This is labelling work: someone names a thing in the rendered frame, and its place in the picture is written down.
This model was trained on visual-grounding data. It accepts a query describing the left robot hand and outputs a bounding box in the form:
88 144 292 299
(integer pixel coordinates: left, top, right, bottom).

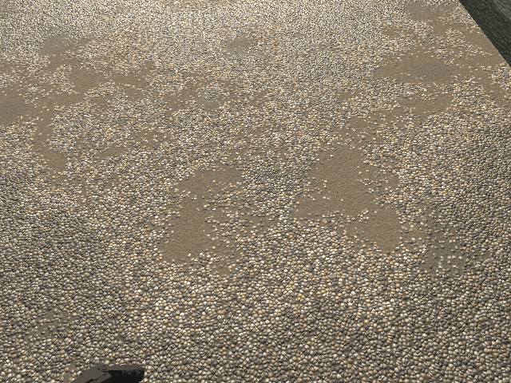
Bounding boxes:
70 364 145 383

